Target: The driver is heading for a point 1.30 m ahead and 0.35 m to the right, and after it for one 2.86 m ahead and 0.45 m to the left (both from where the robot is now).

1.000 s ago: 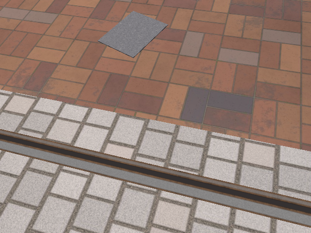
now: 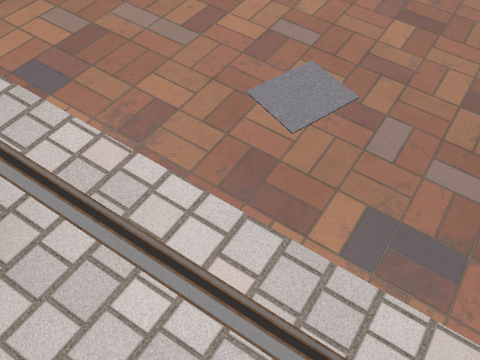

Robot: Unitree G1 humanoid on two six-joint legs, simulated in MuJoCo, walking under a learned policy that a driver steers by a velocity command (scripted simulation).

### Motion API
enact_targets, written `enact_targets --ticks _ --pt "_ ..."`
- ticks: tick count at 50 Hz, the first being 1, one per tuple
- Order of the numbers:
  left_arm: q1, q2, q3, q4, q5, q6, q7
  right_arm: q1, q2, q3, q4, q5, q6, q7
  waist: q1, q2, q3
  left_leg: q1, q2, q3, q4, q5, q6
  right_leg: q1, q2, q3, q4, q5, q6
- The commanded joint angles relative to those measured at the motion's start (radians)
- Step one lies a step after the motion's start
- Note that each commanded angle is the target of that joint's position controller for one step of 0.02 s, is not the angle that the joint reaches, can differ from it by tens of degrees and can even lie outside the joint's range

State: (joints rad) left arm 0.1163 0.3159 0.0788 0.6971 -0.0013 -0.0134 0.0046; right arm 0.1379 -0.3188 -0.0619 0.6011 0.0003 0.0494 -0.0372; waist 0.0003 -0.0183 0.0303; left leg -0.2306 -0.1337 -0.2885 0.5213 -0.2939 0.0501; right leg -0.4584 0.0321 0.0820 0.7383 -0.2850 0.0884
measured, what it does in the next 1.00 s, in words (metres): walks ahead, turning right: right foot, then left foot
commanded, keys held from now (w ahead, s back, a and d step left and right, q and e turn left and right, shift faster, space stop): e+shift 0.46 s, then w+e+shift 0.06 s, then w+shift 0.18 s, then w+q+shift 0.30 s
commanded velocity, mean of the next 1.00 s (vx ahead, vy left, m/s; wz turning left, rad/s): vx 0.33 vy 0.00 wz -0.33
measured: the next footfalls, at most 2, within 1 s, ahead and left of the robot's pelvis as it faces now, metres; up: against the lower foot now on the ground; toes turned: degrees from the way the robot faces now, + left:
right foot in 0.06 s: +0.08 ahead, -0.14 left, +0.00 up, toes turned +3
left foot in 0.40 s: +0.10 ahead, +0.09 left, +0.00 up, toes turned -26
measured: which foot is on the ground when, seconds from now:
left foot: down 0.00-0.08, up 0.10-0.38, down 0.40-0.92, up 0.94-1.00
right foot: up 0.00-0.04, down 0.06-0.40, up 0.42-0.90, down 0.92-1.00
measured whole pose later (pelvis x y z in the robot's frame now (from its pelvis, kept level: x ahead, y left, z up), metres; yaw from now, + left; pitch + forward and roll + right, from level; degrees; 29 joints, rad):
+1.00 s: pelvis +0.15 -0.13 -0.01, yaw -23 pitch +3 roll +0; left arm 0.16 0.26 0.02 0.64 0.06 -0.06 -0.01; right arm 0.48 -0.28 -0.06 0.84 0.00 -0.04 0.03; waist -0.06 0.01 -0.01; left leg -0.33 0.01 -0.07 1.05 -0.38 0.09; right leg -0.33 -0.02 -0.05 0.57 -0.29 -0.01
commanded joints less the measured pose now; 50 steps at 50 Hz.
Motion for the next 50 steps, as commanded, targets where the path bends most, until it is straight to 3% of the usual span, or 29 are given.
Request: enact_targets --ticks 1,2,3,4,5,7,8,11,15,19,20,21,22,23,24,26,30,34,35,38,41,43,44,45,46,47,48,49,50 --pt "-0.039 0.039 -0.001 -0.074 -0.003 -0.027 -0.019 0.005 -0.047 0.009 -0.035 -0.016 -0.018 0.011 -0.018 0.178 -0.117 0.028 0.264 -0.102 -0.057 0.505 0.118 0.194 -0.043 -0.032 -0.179 0.090 -0.038" --pt "-0.042 0.041 -0.003 -0.078 0.000 -0.030 -0.021 0.018 -0.055 0.009 -0.023 -0.019 -0.028 0.016 -0.009 0.167 -0.091 0.008 0.239 -0.084 -0.069 0.419 0.094 0.257 -0.032 -0.018 -0.308 0.222 -0.059" --pt "-0.061 0.099 0.008 -0.099 0.008 -0.033 -0.017 0.054 -0.085 -0.002 -0.016 -0.030 -0.042 0.017 -0.030 0.123 -0.079 0.010 0.187 -0.057 -0.046 0.280 0.058 0.282 -0.062 0.067 -0.306 0.407 -0.089" --pt "-0.063 0.191 0.029 -0.118 0.009 -0.033 -0.013 0.113 -0.113 -0.014 -0.011 -0.045 -0.051 0.013 -0.077 -0.001 -0.068 -0.012 0.101 0.029 0.043 0.100 0.016 0.284 -0.145 0.181 -0.285 0.614 -0.154" --pt "-0.029 0.212 0.037 -0.100 0.002 -0.030 -0.015 0.116 -0.119 -0.021 -0.016 -0.043 -0.055 0.005 -0.077 -0.131 -0.069 -0.050 0.037 0.130 0.131 -0.030 -0.043 0.274 -0.224 0.306 -0.319 0.619 -0.279" --pt "0.062 0.155 0.026 -0.077 -0.008 -0.026 -0.011 0.010 -0.118 -0.028 -0.047 -0.018 -0.053 -0.012 -0.009 -0.226 -0.085 -0.159 0.021 0.179 0.272 -0.244 -0.094 0.333 -0.291 0.506 -0.370 0.556 -0.375" --pt "0.133 0.173 0.035 -0.064 -0.009 -0.026 -0.008 -0.042 -0.109 -0.031 -0.063 -0.007 -0.048 -0.013 0.036 -0.219 -0.099 -0.257 0.005 0.165 0.413 -0.393 -0.105 0.406 -0.306 0.560 -0.386 0.547 -0.390" --pt "0.082 0.194 0.055 -0.080 -0.031 -0.012 0.023 -0.043 -0.062 -0.029 -0.060 0.001 -0.046 0.004 0.007 -0.087 -0.117 -0.304 0.049 0.128 0.485 -0.289 -0.115 0.397 -0.232 0.452 -0.362 0.463 -0.304" --pt "0.038 0.168 0.064 -0.114 -0.028 0.051 0.044 -0.034 -0.014 -0.023 -0.039 0.016 -0.064 0.025 0.004 -0.150 -0.151 -0.162 0.015 0.181 0.200 -0.151 -0.124 0.326 -0.139 0.422 -0.367 0.366 -0.252" --pt "-0.003 0.168 0.068 -0.141 -0.047 0.063 0.041 0.079 -0.054 -0.047 0.012 0.017 -0.076 0.035 -0.042 -0.173 -0.164 0.070 0.027 0.200 -0.146 0.080 -0.099 0.202 -0.095 0.463 -0.336 0.205 -0.203" --pt "0.026 0.134 0.057 -0.140 -0.045 0.062 0.042 0.106 -0.099 -0.063 0.021 0.011 -0.074 0.028 -0.037 -0.119 -0.172 0.195 0.131 0.132 -0.206 0.115 -0.061 0.088 -0.040 0.419 -0.266 0.010 -0.153" --pt "0.088 0.057 0.038 -0.145 -0.031 0.060 0.036 0.075 -0.193 -0.078 0.001 -0.017 -0.062 0.021 0.016 0.185 -0.159 0.262 0.393 -0.178 -0.268 0.055 0.068 -0.113 0.114 0.225 -0.013 -0.286 -0.094" --pt "0.112 0.132 0.060 -0.150 -0.021 0.044 0.033 0.020 -0.179 -0.070 -0.024 -0.068 -0.069 0.027 0.032 0.247 -0.097 0.109 0.530 -0.314 -0.300 0.084 0.170 -0.173 0.070 0.177 0.205 -0.336 -0.060" --pt "0.119 0.194 0.077 -0.134 -0.021 0.041 0.028 -0.044 -0.130 -0.056 -0.044 -0.062 -0.077 0.022 0.055 0.187 -0.050 0.049 0.514 -0.229 -0.296 0.101 0.181 -0.163 0.007 0.133 0.330 -0.269 -0.042" --pt "0.133 0.203 0.080 -0.111 -0.022 0.047 0.028 -0.063 -0.098 -0.047 -0.044 -0.041 -0.080 0.011 0.053 0.135 -0.041 0.055 0.436 -0.119 -0.309 -0.077 0.135 -0.188 -0.021 0.097 0.365 -0.161 -0.035" --pt "0.133 0.157 0.064 -0.107 -0.018 0.048 0.020 -0.017 -0.110 -0.045 -0.032 0.001 -0.089 -0.010 0.015 0.166 -0.038 0.150 0.387 -0.042 -0.337 -0.237 0.090 -0.311 -0.059 0.046 0.482 -0.034 -0.022" --pt "0.043 0.086 0.026 -0.149 -0.024 0.003 0.005 0.187 -0.109 -0.037 0.022 -0.013 -0.127 0.005 -0.076 0.113 -0.001 0.240 0.387 -0.029 -0.379 -0.344 0.110 -0.431 -0.083 0.026 0.478 0.051 -0.029" --pt "0.011 0.072 0.016 -0.159 -0.033 -0.031 0.003 0.241 -0.111 -0.037 0.053 -0.009 -0.149 0.025 -0.079 0.121 0.050 0.266 0.410 0.004 -0.419 -0.263 0.140 -0.469 -0.078 0.066 0.335 0.121 -0.039" --pt "-0.026 0.081 0.018 -0.137 0.088 0.012 -0.045 0.295 -0.132 -0.038 0.093 -0.047 -0.138 0.041 -0.087 0.044 0.058 0.212 0.391 0.059 -0.436 -0.276 0.112 -0.414 -0.016 0.039 0.318 0.088 -0.048" --pt "-0.051 0.061 0.004 -0.149 0.058 0.022 -0.093 0.282 -0.109 -0.029 0.117 -0.024 -0.138 0.053 -0.057 0.174 0.077 0.118 0.365 0.104 -0.459 -0.223 0.111 -0.292 -0.080 -0.067 0.131 0.131 -0.062" --pt "-0.130 0.050 -0.012 -0.169 0.034 -0.002 -0.095 0.291 -0.128 -0.032 0.137 -0.025 -0.133 0.057 -0.071 0.190 0.084 0.032 0.360 0.108 -0.452 -0.159 0.118 -0.075 -0.076 -0.113 -0.077 0.053 -0.075" --pt "-0.084 0.057 -0.013 -0.158 0.030 -0.013 -0.079 0.295 -0.161 -0.043 0.156 -0.024 -0.122 0.057 -0.043 0.187 0.088 -0.004 0.383 0.080 -0.413 -0.110 0.140 0.082 -0.043 -0.128 -0.174 -0.020 -0.099" --pt "0.022 0.068 -0.006 -0.127 0.030 -0.023 -0.062 0.270 -0.165 -0.045 0.161 -0.019 -0.117 0.057 0.024 0.157 0.064 -0.047 0.376 0.094 -0.324 0.009 0.137 0.233 -0.026 -0.132 -0.244 0.019 -0.112" --pt "0.207 0.108 0.013 -0.064 0.041 -0.039 -0.039 0.259 -0.132 -0.034 0.164 -0.018 -0.122 0.060 0.115 0.068 -0.041 -0.143 0.306 0.162 -0.082 0.196 0.119 0.513 -0.021 -0.111 -0.256 0.032 -0.121" --pt "0.412 0.192 0.035 -0.036 0.067 -0.051 -0.015 0.230 -0.061 -0.012 0.135 -0.017 -0.131 0.065 0.220 -0.104 -0.217 -0.314 0.198 0.253 0.302 0.063 0.094 0.776 -0.246 0.127 -0.327 -0.281 -0.132" --pt "0.472 0.309 0.050 -0.035 0.078 -0.053 0.001 0.194 0.037 0.008 0.061 0.013 -0.140 0.060 0.214 -0.340 -0.263 -0.592 0.072 0.247 0.616 -0.263 0.077 0.851 -0.468 0.560 -0.522 -0.651 -0.152" --pt "0.360 0.241 0.034 -0.053 0.072 -0.051 0.009 0.179 -0.025 -0.006 0.075 0.011 -0.125 0.055 0.160 -0.169 -0.179 -0.637 0.107 0.158 0.753 -0.141 0.082 0.684 -0.481 0.635 -0.555 -0.656 -0.174" --pt "0.264 0.151 0.007 -0.055 0.062 -0.051 0.006 0.164 -0.043 -0.014 0.086 0.002 -0.115 0.064 0.095 -0.088 -0.081 -0.624 0.167 0.165 0.751 -0.042 0.076 0.579 -0.429 0.443 -0.515 -0.494 -0.159" --pt "0.208 0.096 -0.008 -0.053 0.053 -0.053 0.000 0.194 -0.035 -0.012 0.113 0.000 -0.107 0.077 0.050 -0.083 -0.048 -0.573 0.206 0.187 0.714 0.021 0.056 0.498 -0.369 0.292 -0.530 -0.339 -0.143"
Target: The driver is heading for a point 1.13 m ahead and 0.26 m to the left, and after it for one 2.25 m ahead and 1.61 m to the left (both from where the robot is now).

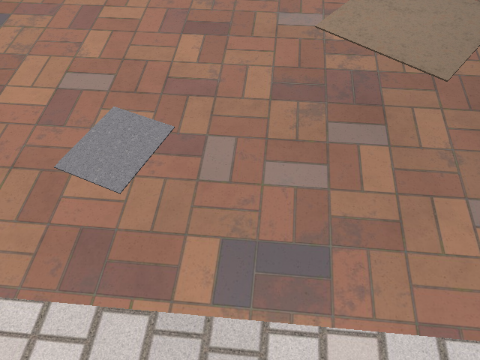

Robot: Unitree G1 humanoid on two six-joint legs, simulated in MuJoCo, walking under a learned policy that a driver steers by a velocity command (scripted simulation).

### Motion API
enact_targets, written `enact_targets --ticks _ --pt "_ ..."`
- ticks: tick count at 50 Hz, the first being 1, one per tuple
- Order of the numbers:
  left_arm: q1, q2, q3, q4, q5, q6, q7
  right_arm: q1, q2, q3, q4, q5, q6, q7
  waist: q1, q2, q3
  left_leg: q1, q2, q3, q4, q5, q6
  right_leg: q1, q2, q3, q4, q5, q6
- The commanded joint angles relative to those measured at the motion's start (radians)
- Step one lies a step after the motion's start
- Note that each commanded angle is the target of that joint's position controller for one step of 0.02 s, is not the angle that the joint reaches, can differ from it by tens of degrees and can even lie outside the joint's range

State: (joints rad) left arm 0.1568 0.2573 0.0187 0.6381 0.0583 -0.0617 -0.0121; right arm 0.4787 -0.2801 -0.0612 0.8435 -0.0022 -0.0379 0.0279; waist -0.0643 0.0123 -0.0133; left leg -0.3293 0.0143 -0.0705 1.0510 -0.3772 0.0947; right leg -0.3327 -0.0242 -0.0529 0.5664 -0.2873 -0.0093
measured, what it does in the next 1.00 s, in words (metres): walks ahead, turning left: left foot, then right foot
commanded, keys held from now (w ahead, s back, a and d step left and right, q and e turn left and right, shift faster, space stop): w+q+shift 0.02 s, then q+shift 0.46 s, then shift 0.12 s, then e+shift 0.40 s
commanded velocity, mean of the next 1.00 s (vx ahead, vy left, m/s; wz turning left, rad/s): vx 0.23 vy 0.00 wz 0.38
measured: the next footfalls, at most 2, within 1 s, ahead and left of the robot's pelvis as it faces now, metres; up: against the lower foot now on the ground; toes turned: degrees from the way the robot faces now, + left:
left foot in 0.32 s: +0.37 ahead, +0.09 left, +0.00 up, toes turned +18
right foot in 0.80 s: +0.50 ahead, -0.09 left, +0.00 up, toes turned +31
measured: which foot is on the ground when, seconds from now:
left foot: up 0.00-0.30, down 0.32-0.82, up 0.84-1.00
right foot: down 0.00-0.30, up 0.32-0.78, down 0.80-1.00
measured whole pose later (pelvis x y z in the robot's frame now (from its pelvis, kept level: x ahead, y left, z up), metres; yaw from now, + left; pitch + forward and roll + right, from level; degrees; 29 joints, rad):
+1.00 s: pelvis +0.37 -0.02 +0.01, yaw +21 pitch +2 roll +2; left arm 0.26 0.31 0.07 0.64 -0.02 0.01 0.03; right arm 0.07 -0.29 -0.06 0.64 0.00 0.03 -0.03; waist 0.04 0.01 0.07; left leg -0.44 -0.12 -0.10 0.96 -0.47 -0.05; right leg -0.35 0.04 0.17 0.50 -0.17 0.00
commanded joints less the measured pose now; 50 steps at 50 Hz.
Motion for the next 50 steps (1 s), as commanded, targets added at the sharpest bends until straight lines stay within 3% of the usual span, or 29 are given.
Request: enact_targets --ticks 1,3,5,6,7,10,12,14,15,16,17,18,19,20,21,24,27,31,35,38,40,41,42,43,44,45,47,48,50 --pt "0.146 0.126 0.043 0.010 -0.014 -0.009 0.018 -0.130 -0.072 -0.015 -0.109 -0.009 -0.005 0.023 0.090 -0.141 0.017 -0.450 0.080 -0.009 0.173 0.126 -0.008 0.328 -0.273 0.325 -0.383 -0.246 -0.035" --pt "0.167 0.081 0.030 0.038 -0.025 -0.024 0.023 -0.143 -0.049 -0.012 -0.100 -0.028 0.024 0.036 0.071 -0.141 0.079 -0.437 0.094 0.029 0.201 0.167 -0.038 0.276 -0.240 0.154 -0.391 0.092 -0.034" --pt "0.184 0.072 0.028 0.066 -0.033 -0.040 0.018 -0.197 -0.030 -0.007 -0.126 -0.032 0.037 0.041 0.049 -0.121 0.110 -0.460 0.085 0.060 0.207 0.202 -0.056 0.266 -0.236 0.017 -0.353 0.570 -0.043" --pt "0.087 0.091 0.049 0.032 -0.067 -0.047 0.037 -0.179 -0.036 -0.015 -0.154 0.076 0.016 0.013 0.041 -0.198 0.104 -0.492 0.109 0.003 0.171 0.254 -0.073 0.302 -0.209 -0.025 -0.345 0.612 -0.046" --pt "0.049 0.098 0.048 0.026 -0.064 -0.045 0.049 -0.227 -0.044 -0.007 -0.175 0.079 0.006 0.007 0.037 -0.172 0.115 -0.476 0.097 0.033 0.082 0.297 -0.086 0.276 -0.202 -0.063 -0.363 0.623 -0.049" --pt "0.045 0.166 0.065 0.036 -0.053 -0.025 0.079 -0.359 -0.015 0.007 -0.232 0.027 -0.008 0.033 0.064 -0.072 0.140 -0.263 0.033 0.174 -0.284 0.437 -0.096 0.172 -0.154 -0.184 -0.332 0.709 -0.022" --pt "0.074 0.230 0.083 0.047 -0.064 -0.017 0.092 -0.302 -0.044 -0.007 -0.229 0.028 -0.003 0.052 0.038 -0.099 0.062 -0.125 -0.040 0.231 -0.345 0.440 -0.072 0.230 -0.167 -0.193 -0.207 1.004 -0.003" --pt "0.037 0.271 0.101 0.029 -0.096 -0.002 0.088 -0.163 -0.125 -0.042 -0.210 0.038 0.017 0.052 -0.045 -0.139 -0.028 0.031 -0.083 0.224 -0.357 0.366 -0.009 0.264 -0.200 -0.180 -0.007 1.199 0.001" --pt "0.016 0.259 0.100 0.015 -0.106 0.000 0.074 -0.054 -0.193 -0.072 -0.196 0.035 0.028 0.040 -0.104 -0.120 -0.087 0.182 -0.095 0.189 -0.395 0.377 0.036 0.225 -0.198 -0.163 0.169 1.125 0.000" --pt "0.010 0.195 0.083 0.004 -0.115 -0.008 0.051 0.032 -0.235 -0.096 -0.176 0.032 0.035 0.015 -0.141 -0.007 -0.112 0.366 -0.094 0.134 -0.528 0.515 0.079 0.112 -0.126 -0.158 0.445 0.714 0.031" --pt "0.083 0.030 0.037 -0.016 -0.051 -0.020 0.023 -0.042 -0.281 -0.093 -0.196 0.023 0.033 -0.007 -0.025 0.287 -0.082 0.516 0.041 -0.084 -0.444 1.009 0.161 -0.176 0.049 -0.120 0.821 -0.358 0.068" --pt "0.240 0.081 0.029 -0.039 -0.054 -0.035 0.014 -0.101 -0.327 -0.088 -0.273 -0.032 0.005 0.002 0.052 0.265 -0.355 0.698 0.286 -0.616 -0.541 0.920 0.414 -0.354 0.142 0.119 1.068 -0.422 0.088" --pt "0.143 0.208 0.047 -0.046 -0.055 -0.044 0.013 -0.162 -0.289 -0.089 -0.319 -0.015 0.002 0.014 -0.008 0.075 -0.388 0.638 0.292 -0.681 -0.680 0.625 0.392 -0.357 0.101 0.228 1.029 -0.320 0.063" --pt "0.058 0.224 0.054 -0.076 -0.064 -0.044 0.019 -0.233 -0.252 -0.079 -0.330 0.014 -0.002 0.013 0.026 -0.022 -0.223 0.490 0.246 -0.621 -0.737 0.424 0.338 -0.388 0.075 0.226 0.921 -0.241 0.049" --pt "0.036 0.210 0.054 -0.070 -0.053 -0.035 0.031 -0.284 -0.214 -0.068 -0.337 0.036 -0.002 0.008 0.070 -0.115 -0.132 0.354 0.198 -0.565 -0.759 0.348 0.284 -0.367 0.039 0.222 0.837 -0.196 0.055" --pt "0.031 0.197 0.061 -0.063 -0.042 0.000 0.040 -0.349 -0.199 -0.067 -0.346 0.019 0.013 -0.014 0.114 -0.052 -0.054 0.110 0.096 -0.404 -0.752 0.573 0.227 -0.236 0.019 0.215 0.638 -0.152 0.085" --pt "0.040 0.136 0.043 -0.044 -0.039 0.012 0.047 -0.312 -0.199 -0.064 -0.318 0.015 0.033 -0.048 0.093 -0.030 -0.125 0.075 0.072 -0.294 -0.674 0.846 0.199 -0.201 0.031 0.160 0.530 -0.069 0.129" --pt "0.004 0.121 0.040 -0.044 -0.052 0.037 0.048 -0.327 -0.162 -0.040 -0.307 0.013 0.068 -0.074 0.069 0.064 -0.162 0.065 0.041 -0.247 -0.646 0.605 0.124 -0.175 0.012 0.140 0.422 0.086 0.144" --pt "-0.031 0.094 0.026 -0.045 -0.054 0.032 0.032 -0.337 -0.053 0.012 -0.279 -0.025 0.063 -0.057 0.032 0.116 -0.125 0.030 0.082 -0.235 -0.657 0.394 0.111 -0.040 -0.042 0.125 0.253 0.131 0.109" --pt "-0.045 0.148 0.044 -0.065 -0.073 0.019 0.019 -0.340 -0.122 -0.002 -0.254 -0.027 0.052 -0.039 0.030 0.145 -0.043 0.061 0.124 -0.246 -0.621 0.449 0.124 -0.004 -0.009 0.076 0.090 0.073 0.053" --pt "-0.040 0.191 0.056 -0.078 -0.068 0.012 0.012 -0.296 -0.142 -0.012 -0.237 -0.009 0.050 -0.047 0.031 0.080 -0.022 0.115 0.087 -0.231 -0.557 0.410 0.066 0.014 -0.019 0.133 -0.078 0.308 0.002" --pt "-0.039 0.257 0.072 -0.088 -0.056 0.013 0.013 -0.250 -0.136 -0.016 -0.243 -0.020 0.045 -0.054 -0.014 -0.057 -0.035 0.090 -0.004 -0.158 -0.449 0.294 0.013 0.047 -0.094 0.270 -0.073 0.571 -0.049" --pt "0.005 0.283 0.088 -0.074 -0.061 0.020 0.013 -0.271 -0.136 -0.021 -0.248 -0.022 0.044 -0.062 0.000 -0.186 -0.030 0.015 -0.113 -0.011 -0.314 0.136 -0.059 0.064 -0.177 0.410 -0.135 0.572 -0.149" --pt "0.070 0.260 0.087 -0.060 -0.060 0.027 0.017 -0.355 -0.130 -0.022 -0.275 -0.021 0.044 -0.068 0.051 -0.262 -0.009 -0.107 -0.162 0.031 -0.217 -0.049 -0.106 0.109 -0.264 0.600 -0.206 0.557 -0.251" --pt "0.153 0.245 0.087 -0.045 -0.049 0.027 0.021 -0.418 -0.126 -0.024 -0.296 -0.010 0.048 -0.069 0.114 -0.269 -0.038 -0.218 -0.165 -0.024 -0.030 -0.258 -0.123 0.194 -0.302 0.697 -0.244 0.533 -0.301" --pt "0.147 0.240 0.088 -0.046 -0.048 0.027 0.027 -0.411 -0.110 -0.026 -0.290 -0.002 0.054 -0.065 0.102 -0.201 -0.063 -0.252 -0.145 -0.068 0.091 -0.257 -0.131 0.227 -0.275 0.664 -0.224 0.497 -0.278" --pt "0.062 0.231 0.097 -0.069 -0.076 0.041 0.043 -0.408 -0.085 -0.022 -0.279 0.002 0.062 -0.058 0.067 -0.122 -0.065 -0.266 -0.104 -0.079 0.050 -0.143 -0.144 0.221 -0.189 0.544 -0.192 0.433 -0.195" --pt "0.039 0.216 0.097 -0.076 -0.087 0.056 0.050 -0.424 -0.066 -0.019 -0.279 0.004 0.060 -0.057 0.065 -0.119 -0.072 -0.242 -0.102 -0.060 -0.048 -0.104 -0.152 0.217 -0.143 0.508 -0.192 0.392 -0.163" --pt "0.047 0.212 0.105 -0.080 -0.083 0.088 0.059 -0.446 -0.034 -0.013 -0.277 0.013 0.048 -0.047 0.077 -0.159 -0.091 -0.182 -0.130 -0.029 -0.193 -0.063 -0.167 0.218 -0.097 0.507 -0.188 0.355 -0.148"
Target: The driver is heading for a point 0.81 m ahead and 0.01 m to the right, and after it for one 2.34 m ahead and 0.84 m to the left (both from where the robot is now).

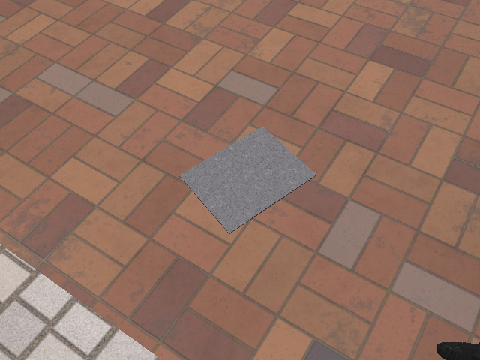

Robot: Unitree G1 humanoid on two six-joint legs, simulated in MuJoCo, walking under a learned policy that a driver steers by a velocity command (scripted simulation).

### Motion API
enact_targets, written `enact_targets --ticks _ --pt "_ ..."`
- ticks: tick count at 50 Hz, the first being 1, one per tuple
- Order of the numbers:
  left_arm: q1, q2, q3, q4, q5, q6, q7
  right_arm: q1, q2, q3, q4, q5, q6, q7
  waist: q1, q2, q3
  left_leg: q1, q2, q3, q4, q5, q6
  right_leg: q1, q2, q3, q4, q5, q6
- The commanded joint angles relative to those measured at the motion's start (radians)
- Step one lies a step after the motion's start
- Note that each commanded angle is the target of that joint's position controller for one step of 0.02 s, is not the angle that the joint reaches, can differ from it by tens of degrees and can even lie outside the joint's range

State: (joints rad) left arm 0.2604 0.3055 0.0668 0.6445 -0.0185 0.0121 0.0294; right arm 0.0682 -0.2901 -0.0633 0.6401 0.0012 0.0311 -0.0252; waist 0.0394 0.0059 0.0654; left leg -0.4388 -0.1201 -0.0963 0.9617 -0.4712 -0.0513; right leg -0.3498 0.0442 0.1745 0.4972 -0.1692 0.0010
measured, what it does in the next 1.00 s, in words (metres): walks ahead: left foot, then right foot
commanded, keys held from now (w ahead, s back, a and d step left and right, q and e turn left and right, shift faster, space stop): e+shift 0.02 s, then w+e+shift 0.14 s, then w+shift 0.18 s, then w+q+shift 0.66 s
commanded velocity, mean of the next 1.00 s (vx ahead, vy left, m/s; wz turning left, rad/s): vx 0.75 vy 0.00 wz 0.12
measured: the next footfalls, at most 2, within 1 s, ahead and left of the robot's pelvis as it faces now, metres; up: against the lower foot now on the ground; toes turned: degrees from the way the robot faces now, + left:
left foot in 0.14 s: +0.05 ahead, +0.12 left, +0.00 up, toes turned -15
right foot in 0.56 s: +0.24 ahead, -0.23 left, +0.00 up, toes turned -12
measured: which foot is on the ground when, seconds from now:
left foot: up 0.00-0.12, down 0.14-0.56, up 0.58-1.00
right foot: down 0.00-0.14, up 0.16-0.54, down 0.56-1.00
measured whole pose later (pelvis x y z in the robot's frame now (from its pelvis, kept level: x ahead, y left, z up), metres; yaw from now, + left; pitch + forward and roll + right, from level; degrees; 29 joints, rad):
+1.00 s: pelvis +0.49 -0.11 -0.04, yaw +9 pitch +1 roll -2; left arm 0.50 0.25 0.03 0.91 0.04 -0.06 0.03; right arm 0.00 -0.31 -0.03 0.67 -0.01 -0.02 0.08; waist 0.03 0.02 0.05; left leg -0.63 -0.03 0.17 0.74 -0.12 0.21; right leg 0.28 -0.02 -0.33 0.41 -0.46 0.06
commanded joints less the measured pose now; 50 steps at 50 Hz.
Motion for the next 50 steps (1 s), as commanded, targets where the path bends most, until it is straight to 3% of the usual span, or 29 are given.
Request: enact_targets --ticks 1,2,4,6,7,8,9,10,12,13,14,17,20,23,25,26,27,28,29,30,31,32,35,40,44,46,47,49,50 --pt "-0.052 0.167 0.062 -0.090 -0.003 0.023 0.022 -0.030 -0.022 -0.011 -0.067 0.015 -0.026 0.012 -0.024 -0.173 -0.187 -0.035 -0.001 -0.007 -0.168 0.041 -0.021 0.237 -0.158 0.293 -0.117 0.211 -0.159" --pt "-0.040 0.165 0.065 -0.091 -0.006 0.029 0.026 -0.001 -0.031 -0.013 -0.055 0.021 -0.033 0.019 -0.026 -0.178 -0.228 0.027 -0.003 -0.002 -0.245 0.053 -0.013 0.217 -0.143 0.307 -0.146 -0.017 -0.158" --pt "-0.045 0.187 0.070 -0.099 -0.016 0.029 0.023 0.047 -0.060 -0.026 -0.043 0.036 -0.048 0.034 -0.048 -0.243 -0.208 0.184 -0.008 0.019 -0.385 0.048 0.011 0.079 -0.130 0.374 -0.224 -0.433 -0.161" --pt "-0.127 0.161 0.058 -0.130 -0.023 0.024 0.020 0.187 -0.099 -0.048 0.012 0.038 -0.065 0.033 -0.138 -0.238 -0.137 0.441 0.050 0.025 -0.610 0.188 0.061 -0.164 -0.072 0.352 -0.209 -0.505 -0.096" --pt "-0.102 0.100 0.044 -0.128 -0.025 0.020 0.017 0.269 -0.150 -0.066 0.040 0.033 -0.072 0.024 -0.150 -0.099 -0.166 0.638 0.203 -0.088 -0.659 0.138 0.091 -0.334 0.002 0.225 0.028 -0.516 -0.035" --pt "-0.079 0.013 0.019 -0.158 -0.027 0.006 0.009 0.259 -0.217 -0.069 0.022 -0.005 -0.080 0.026 -0.114 0.162 -0.176 0.662 0.462 -0.469 -0.730 -0.170 0.183 -0.519 0.094 0.073 0.343 -0.412 -0.024" --pt "-0.110 0.081 0.027 -0.193 -0.027 -0.021 0.002 0.174 -0.225 -0.069 0.004 -0.044 -0.103 0.032 -0.074 0.192 -0.069 0.504 0.540 -0.621 -0.792 -0.329 0.253 -0.619 -0.027 0.075 0.479 -0.281 -0.018" --pt "-0.114 0.125 0.036 -0.172 -0.018 -0.029 -0.005 0.124 -0.159 -0.052 -0.011 -0.028 -0.117 0.022 -0.061 0.155 -0.019 0.464 0.494 -0.535 -0.802 -0.317 0.245 -0.623 -0.052 0.046 0.552 -0.195 -0.011" --pt "-0.056 0.103 0.030 -0.119 0.005 -0.041 -0.014 0.160 -0.111 -0.032 0.008 -0.001 -0.127 0.014 -0.058 0.093 -0.020 0.459 0.397 -0.365 -0.795 -0.170 0.196 -0.595 -0.060 0.005 0.643 -0.090 0.007" --pt "-0.120 0.106 0.030 -0.115 0.107 -0.014 -0.066 0.231 -0.134 -0.027 0.047 -0.062 -0.113 0.017 -0.085 0.004 0.015 0.323 0.361 -0.286 -0.840 -0.186 0.185 -0.531 -0.011 -0.024 0.671 -0.041 0.002" --pt "-0.111 0.077 0.024 -0.119 0.098 -0.004 -0.089 0.250 -0.149 -0.032 0.062 -0.062 -0.114 0.025 -0.075 0.057 0.040 0.295 0.336 -0.240 -0.851 -0.162 0.176 -0.518 -0.001 -0.018 0.675 -0.009 -0.001" --pt "-0.136 0.092 0.024 -0.108 0.066 0.000 -0.106 0.311 -0.145 -0.029 0.090 -0.035 -0.128 0.039 -0.089 0.119 0.050 0.320 0.331 -0.168 -0.873 -0.102 0.183 -0.527 0.003 -0.012 0.626 0.050 0.005" --pt "-0.248 0.091 0.009 -0.131 0.076 -0.010 -0.114 0.374 -0.133 -0.022 0.130 -0.016 -0.128 0.040 -0.109 0.133 0.059 0.360 0.327 -0.141 -0.896 -0.016 0.213 -0.477 -0.069 -0.139 0.410 0.066 0.020" --pt "-0.367 0.047 -0.016 -0.161 0.052 -0.029 -0.124 0.420 -0.151 -0.024 0.156 -0.024 -0.121 0.034 -0.158 0.167 0.079 0.296 0.332 -0.128 -0.908 0.110 0.219 -0.260 -0.074 -0.214 0.183 0.006 0.011" --pt "-0.314 0.062 -0.011 -0.148 0.050 -0.037 -0.110 0.422 -0.192 -0.034 0.178 -0.025 -0.111 0.033 -0.121 0.182 0.073 0.283 0.352 -0.131 -0.850 0.290 0.227 -0.092 -0.029 -0.240 0.082 -0.120 -0.012" --pt "-0.212 0.087 0.001 -0.120 0.050 -0.045 -0.091 0.414 -0.201 -0.035 0.187 -0.023 -0.109 0.032 -0.062 0.170 0.031 0.269 0.353 -0.118 -0.739 0.529 0.225 0.057 0.003 -0.246 0.043 -0.141 -0.025" --pt "-0.007 0.121 0.020 -0.055 0.054 -0.060 -0.066 0.388 -0.191 -0.032 0.191 -0.017 -0.113 0.035 0.049 0.100 -0.079 0.199 0.297 -0.042 -0.484 0.739 0.207 0.329 0.010 -0.226 0.002 -0.090 -0.043" --pt "0.196 0.194 0.044 -0.016 0.080 -0.073 -0.040 0.360 -0.159 -0.021 0.168 -0.009 -0.124 0.041 0.158 0.000 -0.245 -0.017 0.216 0.009 -0.154 0.575 0.187 0.646 -0.152 -0.073 -0.004 -0.253 -0.063" --pt "0.307 0.315 0.064 -0.007 0.102 -0.078 -0.026 0.357 -0.001 0.014 0.094 0.013 -0.134 0.043 0.162 -0.318 -0.392 -0.314 0.087 0.051 0.204 -0.064 0.160 0.833 -0.477 0.409 -0.173 -0.754 -0.097" --pt "0.236 0.267 0.052 -0.019 0.089 -0.076 -0.023 0.301 -0.078 -0.004 0.092 0.013 -0.125 0.039 0.140 -0.188 -0.332 -0.354 0.097 -0.041 0.333 0.035 0.182 0.638 -0.496 0.597 -0.285 -0.805 -0.110" --pt "0.135 0.186 0.028 -0.008 0.086 -0.073 -0.023 0.256 -0.089 -0.012 0.087 0.006 -0.113 0.044 0.073 -0.125 -0.185 -0.377 0.158 -0.022 0.355 0.131 0.183 0.522 -0.452 0.412 -0.248 -0.658 -0.094" --pt "0.086 0.127 0.015 -0.003 0.077 -0.076 -0.028 0.263 -0.074 -0.007 0.104 0.000 -0.105 0.056 0.037 -0.099 -0.121 -0.342 0.201 0.001 0.314 0.195 0.171 0.420 -0.403 0.259 -0.266 -0.486 -0.088" --pt "0.065 0.055 -0.007 0.036 0.054 -0.092 -0.024 0.261 -0.029 -0.002 0.122 -0.027 -0.060 0.084 -0.022 -0.160 -0.019 -0.321 0.246 0.034 0.299 0.238 0.135 0.287 -0.326 0.002 -0.336 -0.253 -0.068" --pt "0.100 0.019 -0.014 0.109 0.047 -0.127 -0.033 0.071 -0.011 0.013 0.044 -0.025 -0.040 0.113 -0.054 -0.102 0.084 -0.428 0.243 0.076 0.229 0.416 0.140 0.265 -0.287 -0.272 -0.404 0.085 -0.062" --pt "0.119 0.060 -0.008 0.157 0.051 -0.131 -0.016 -0.078 -0.015 0.035 -0.020 -0.026 -0.043 0.134 -0.058 -0.037 0.131 -0.294 0.200 0.227 -0.081 0.492 0.194 0.283 -0.253 -0.447 -0.438 0.449 -0.033" --pt "0.155 0.112 -0.001 0.171 0.049 -0.126 -0.005 -0.082 -0.027 0.036 -0.022 -0.018 -0.041 0.130 -0.069 -0.053 0.071 -0.150 0.111 0.315 -0.160 0.483 0.233 0.369 -0.259 -0.479 -0.335 0.979 -0.015" --pt "0.155 0.151 0.008 0.170 0.052 -0.114 0.003 -0.027 -0.047 0.031 -0.007 -0.014 -0.039 0.122 -0.106 -0.086 0.021 -0.087 0.074 0.328 -0.171 0.433 0.247 0.428 -0.273 -0.479 -0.232 1.194 -0.008" --pt "0.081 0.219 0.028 0.145 0.065 -0.078 0.014 0.275 -0.125 -0.002 0.072 -0.009 -0.037 0.099 -0.269 -0.137 -0.150 0.221 0.019 0.290 -0.166 0.295 0.289 0.417 -0.316 -0.448 0.161 1.379 -0.025" --pt "0.048 0.218 0.029 0.125 0.067 -0.065 0.006 0.476 -0.182 -0.034 0.139 -0.014 -0.041 0.080 -0.341 -0.101 -0.238 0.484 0.002 0.219 -0.258 0.251 0.316 0.290 -0.304 -0.421 0.461 1.195 -0.045"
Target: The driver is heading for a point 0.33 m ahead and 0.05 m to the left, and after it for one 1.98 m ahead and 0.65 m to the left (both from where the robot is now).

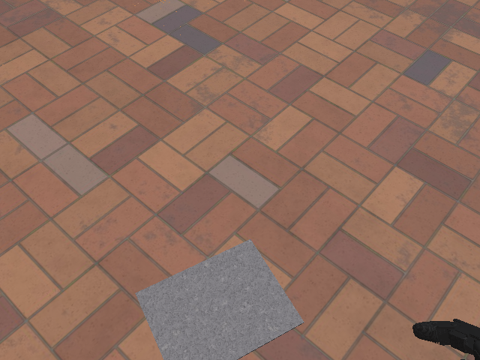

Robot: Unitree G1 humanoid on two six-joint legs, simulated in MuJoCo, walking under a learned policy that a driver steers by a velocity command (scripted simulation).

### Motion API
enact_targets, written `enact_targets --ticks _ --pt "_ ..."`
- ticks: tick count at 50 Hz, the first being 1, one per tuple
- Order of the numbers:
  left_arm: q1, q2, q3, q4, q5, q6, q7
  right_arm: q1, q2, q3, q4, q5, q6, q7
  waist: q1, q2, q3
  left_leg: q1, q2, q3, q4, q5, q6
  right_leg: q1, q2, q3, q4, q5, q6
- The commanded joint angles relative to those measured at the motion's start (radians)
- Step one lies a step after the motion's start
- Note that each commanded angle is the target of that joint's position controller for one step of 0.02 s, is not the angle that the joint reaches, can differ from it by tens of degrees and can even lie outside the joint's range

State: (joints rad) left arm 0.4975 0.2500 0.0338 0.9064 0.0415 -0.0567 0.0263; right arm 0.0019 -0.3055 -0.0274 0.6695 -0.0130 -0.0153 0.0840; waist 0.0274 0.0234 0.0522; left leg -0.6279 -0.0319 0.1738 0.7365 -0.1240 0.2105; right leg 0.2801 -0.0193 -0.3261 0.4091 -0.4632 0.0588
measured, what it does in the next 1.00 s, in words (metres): walks ahead, turning left: left foot, then right foot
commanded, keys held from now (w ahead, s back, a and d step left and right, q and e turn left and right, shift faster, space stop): w+q+shift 0.10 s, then q+shift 0.38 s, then shift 0.14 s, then e+shift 0.38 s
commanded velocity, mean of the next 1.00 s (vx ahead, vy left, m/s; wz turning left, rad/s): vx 0.33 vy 0.00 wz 0.47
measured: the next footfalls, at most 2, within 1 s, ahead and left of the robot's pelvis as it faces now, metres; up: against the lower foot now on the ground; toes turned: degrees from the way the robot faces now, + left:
left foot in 0.02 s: +0.19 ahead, +0.02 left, +0.00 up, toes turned +6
right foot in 0.40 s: +0.61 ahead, +0.00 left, +0.00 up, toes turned +34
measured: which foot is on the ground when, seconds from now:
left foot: up 0.00-0.00, down 0.02-0.40, up 0.42-0.76, down 0.78-1.00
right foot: down 0.00-0.02, up 0.04-0.38, down 0.40-0.82, up 0.84-1.00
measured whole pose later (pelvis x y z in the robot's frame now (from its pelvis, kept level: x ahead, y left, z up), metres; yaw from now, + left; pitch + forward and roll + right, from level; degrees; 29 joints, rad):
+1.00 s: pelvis +0.45 +0.02 +0.04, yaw +27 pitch +1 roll +0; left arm 0.25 0.33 0.09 0.73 -0.03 0.05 0.00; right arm 0.10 -0.23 -0.03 0.64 -0.02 0.02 -0.05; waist 0.03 -0.02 0.05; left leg -0.26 0.06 0.09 0.50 -0.25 -0.01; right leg -0.54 -0.03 -0.03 1.07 -0.38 0.09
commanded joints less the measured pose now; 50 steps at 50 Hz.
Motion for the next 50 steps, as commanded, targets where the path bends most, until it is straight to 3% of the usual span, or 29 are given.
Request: enact_targets --ticks 1,2,3,5,7,11,12,13,14,16,18,19,20,21,22,23,24,25,27,29,32,35,38,39,40,41,43,46,50 --pt "-0.182 0.201 0.048 -0.129 0.012 0.001 -0.013 0.523 -0.209 -0.096 0.131 0.003 0.011 -0.058 -0.268 0.038 -0.171 0.824 -0.024 -0.180 -0.080 -0.183 0.080 -0.608 -0.093 0.093 0.906 0.564 -0.087" --pt "-0.119 0.079 0.013 -0.224 0.007 -0.019 -0.025 0.408 -0.311 -0.109 0.088 -0.020 0.023 -0.062 -0.096 0.255 -0.195 1.009 0.199 -0.679 -0.155 -0.094 0.220 -1.021 0.050 0.186 1.263 -0.058 -0.030" --pt "-0.232 0.141 0.011 -0.292 0.001 -0.048 -0.021 0.439 -0.319 -0.120 0.059 -0.011 0.027 -0.064 -0.168 0.103 -0.302 1.051 0.266 -0.935 -0.383 -0.297 0.284 -1.151 0.039 0.388 1.273 0.023 -0.042" --pt "-0.281 0.167 0.006 -0.287 -0.002 -0.070 -0.023 0.389 -0.228 -0.102 0.084 -0.007 0.012 -0.077 -0.078 -0.090 -0.050 0.740 0.246 -0.856 -0.522 -0.313 0.187 -1.115 -0.059 0.402 1.053 0.132 -0.051" --pt "-0.250 0.155 -0.001 -0.273 0.024 -0.033 -0.022 0.311 -0.184 -0.081 0.071 0.001 -0.020 -0.090 0.015 -0.128 0.043 0.481 0.167 -0.677 -0.498 0.124 0.155 -0.964 -0.097 0.399 0.936 0.113 -0.010" --pt "-0.333 0.103 -0.017 -0.320 0.015 0.013 -0.028 0.305 -0.189 -0.077 0.077 0.011 -0.048 -0.081 0.028 -0.091 0.030 0.284 0.010 -0.434 -0.424 0.765 0.080 -0.790 -0.062 0.300 0.616 0.218 0.033" --pt "-0.508 0.082 -0.009 -0.388 -0.029 -0.044 -0.011 0.294 -0.100 -0.064 0.033 0.076 -0.059 -0.100 -0.035 -0.138 0.029 0.258 -0.009 -0.489 -0.424 0.604 0.053 -0.802 0.003 0.350 0.479 0.275 0.045" --pt "-0.559 0.057 -0.019 -0.411 -0.034 -0.067 -0.008 0.299 -0.133 -0.071 0.047 0.082 -0.049 -0.112 -0.047 -0.120 0.007 0.279 -0.037 -0.480 -0.398 0.536 0.019 -0.770 0.048 0.345 0.302 0.369 0.041" --pt "-0.576 0.048 -0.018 -0.420 -0.034 -0.080 -0.010 0.329 -0.166 -0.084 0.062 0.074 -0.031 -0.123 -0.073 -0.070 -0.037 0.308 -0.061 -0.482 -0.381 0.477 -0.032 -0.708 0.104 0.322 0.149 0.487 0.032" --pt "-0.580 0.088 0.009 -0.428 -0.052 -0.091 -0.015 0.402 -0.158 -0.088 0.092 0.051 -0.004 -0.137 -0.101 0.020 -0.090 0.334 -0.066 -0.535 -0.327 0.357 -0.108 -0.561 0.158 0.333 0.040 0.677 0.022" --pt "-0.496 0.148 0.041 -0.425 -0.058 -0.084 -0.006 0.357 -0.133 -0.087 0.070 0.053 0.001 -0.139 -0.039 0.090 -0.135 0.358 -0.078 -0.576 -0.176 0.342 -0.158 -0.430 0.144 0.390 0.006 0.712 0.000" --pt "-0.381 0.168 0.055 -0.402 -0.050 -0.080 0.002 0.295 -0.132 -0.088 0.042 0.055 0.002 -0.138 0.041 0.102 -0.199 0.356 -0.101 -0.553 -0.030 0.358 -0.197 -0.296 0.115 0.391 -0.038 0.800 -0.013" --pt "-0.209 0.177 0.059 -0.362 -0.038 -0.070 0.007 0.288 -0.076 -0.071 0.016 0.040 0.005 -0.133 0.108 0.080 -0.339 0.303 -0.131 -0.497 0.245 0.072 -0.237 -0.064 -0.030 0.477 0.029 0.887 -0.066" --pt "-0.145 0.197 0.045 -0.359 -0.005 -0.057 0.006 0.408 0.056 -0.032 -0.010 -0.001 0.016 -0.127 0.047 -0.165 -0.467 0.102 -0.196 -0.441 0.579 -0.711 -0.256 0.162 -0.314 0.718 0.212 1.427 -0.146" --pt "-0.184 0.206 0.048 -0.351 0.005 -0.048 -0.010 0.609 -0.055 -0.042 -0.025 0.049 0.019 -0.103 -0.053 -0.338 -0.641 0.034 -0.118 -0.478 0.825 -0.617 -0.272 0.207 -0.557 1.101 0.128 1.095 -0.349" --pt "-0.339 0.167 0.052 -0.415 0.000 -0.031 -0.001 0.535 -0.144 -0.063 -0.011 0.056 0.044 -0.100 -0.043 -0.208 -0.542 0.019 -0.019 -0.407 0.850 -0.470 -0.300 0.053 -0.472 1.036 0.030 0.683 -0.362" --pt "-0.413 0.089 0.030 -0.427 -0.011 -0.013 0.011 0.405 -0.184 -0.080 -0.038 0.053 0.063 -0.104 -0.031 -0.107 -0.355 -0.018 0.012 -0.332 0.798 -0.373 -0.312 -0.129 -0.368 0.839 -0.018 0.484 -0.311" --pt "-0.447 0.077 0.017 -0.424 -0.016 0.004 0.014 0.361 -0.183 -0.085 -0.048 0.048 0.078 -0.115 -0.043 -0.048 -0.255 0.016 0.025 -0.295 0.783 -0.330 -0.323 -0.293 -0.294 0.751 -0.060 0.444 -0.276" --pt "-0.461 0.114 0.029 -0.378 -0.012 0.008 0.004 0.325 -0.125 -0.073 -0.083 0.044 0.083 -0.123 -0.067 -0.073 -0.115 0.080 0.056 -0.270 0.628 -0.328 -0.307 -0.519 -0.211 0.590 -0.113 0.516 -0.268" --pt "-0.434 0.128 0.039 -0.330 -0.009 -0.004 -0.009 0.310 -0.048 -0.049 -0.095 0.034 0.066 -0.130 -0.062 -0.094 -0.129 0.123 0.057 -0.245 0.472 -0.369 -0.296 -0.533 -0.202 0.513 -0.118 0.758 -0.302" --pt "-0.426 0.154 0.049 -0.292 -0.023 0.000 -0.018 0.265 -0.041 -0.032 -0.099 0.015 0.056 -0.127 -0.050 -0.082 -0.222 0.197 0.078 -0.255 0.299 -0.298 -0.278 -0.491 -0.248 0.503 -0.109 0.835 -0.346" --pt "-0.437 0.141 0.036 -0.261 -0.044 0.019 -0.040 0.236 -0.031 -0.019 -0.081 0.005 0.065 -0.118 -0.047 -0.114 -0.197 0.357 0.064 -0.241 0.068 -0.225 -0.250 -0.597 -0.190 0.493 -0.154 0.452 -0.310" --pt "-0.425 0.177 0.038 -0.247 -0.064 0.034 -0.052 0.225 -0.069 -0.032 -0.074 0.003 0.062 -0.106 -0.069 -0.144 -0.110 0.508 0.010 -0.189 -0.201 -0.113 -0.205 -0.714 -0.146 0.535 -0.147 0.112 -0.243" --pt "-0.388 0.176 0.035 -0.236 -0.066 0.034 -0.053 0.217 -0.097 -0.039 -0.084 0.002 0.060 -0.110 -0.067 -0.137 -0.097 0.561 0.035 -0.217 -0.258 -0.120 -0.171 -0.761 -0.123 0.551 -0.128 0.050 -0.197" --pt "-0.372 0.149 0.026 -0.243 -0.057 0.030 -0.057 0.246 -0.151 -0.050 -0.098 -0.012 0.061 -0.120 -0.072 -0.058 -0.119 0.639 0.180 -0.344 -0.297 -0.108 -0.114 -0.834 -0.079 0.529 -0.025 -0.026 -0.139" --pt "-0.367 0.126 0.028 -0.274 -0.068 0.026 -0.054 0.240 -0.226 -0.076 -0.075 -0.028 0.067 -0.123 -0.048 0.178 -0.119 0.536 0.339 -0.483 -0.382 -0.199 -0.013 -0.889 0.033 0.343 0.154 -0.033 -0.088" --pt "-0.333 0.209 0.069 -0.253 -0.076 0.038 -0.037 0.137 -0.146 -0.059 -0.110 -0.044 0.043 -0.130 -0.050 0.197 -0.086 0.414 0.406 -0.495 -0.442 0.041 0.057 -0.881 0.032 0.332 0.622 -0.076 -0.022" --pt "-0.219 0.172 0.078 -0.218 -0.068 0.092 -0.009 0.014 -0.064 -0.039 -0.122 -0.001 0.015 -0.136 0.012 0.135 -0.078 0.431 0.330 -0.303 -0.403 0.195 -0.008 -0.924 -0.015 0.345 0.824 0.015 0.033" --pt "-0.310 0.090 0.045 -0.295 -0.068 0.104 -0.039 0.045 -0.082 -0.059 -0.099 0.002 0.028 -0.144 -0.031 0.109 -0.111 0.485 0.306 -0.174 -0.349 0.193 -0.031 -0.839 -0.063 0.291 0.551 0.103 0.040"
Over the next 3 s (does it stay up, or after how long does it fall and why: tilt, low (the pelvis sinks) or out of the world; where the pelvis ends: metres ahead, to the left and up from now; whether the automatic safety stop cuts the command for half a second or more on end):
stays up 0.57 -0.03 0.05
